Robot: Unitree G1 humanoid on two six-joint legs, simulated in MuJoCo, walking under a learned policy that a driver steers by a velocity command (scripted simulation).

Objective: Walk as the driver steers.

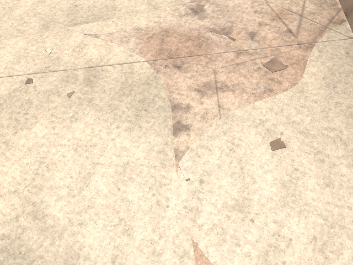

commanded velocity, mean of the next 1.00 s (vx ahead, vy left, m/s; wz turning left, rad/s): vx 0.40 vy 0.00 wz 0.30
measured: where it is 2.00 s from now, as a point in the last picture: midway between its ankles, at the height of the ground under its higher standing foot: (156, 232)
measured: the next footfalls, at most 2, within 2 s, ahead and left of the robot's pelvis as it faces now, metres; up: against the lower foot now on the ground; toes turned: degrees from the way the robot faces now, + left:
left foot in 0.44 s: +0.41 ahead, +0.16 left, +0.00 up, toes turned +8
right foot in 0.88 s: +0.68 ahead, +0.04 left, +0.00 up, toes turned +27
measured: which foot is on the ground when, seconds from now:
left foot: up 0.00-0.42, down 0.44-0.88, up 0.90-1.00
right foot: down 0.00-0.42, up 0.44-0.86, down 0.88-1.00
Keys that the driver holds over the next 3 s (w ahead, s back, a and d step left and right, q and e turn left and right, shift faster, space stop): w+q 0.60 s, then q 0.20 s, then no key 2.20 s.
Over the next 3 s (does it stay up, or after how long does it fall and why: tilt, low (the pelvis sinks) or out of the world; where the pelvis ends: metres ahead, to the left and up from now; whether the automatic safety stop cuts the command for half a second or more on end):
stays up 0.56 0.13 0.01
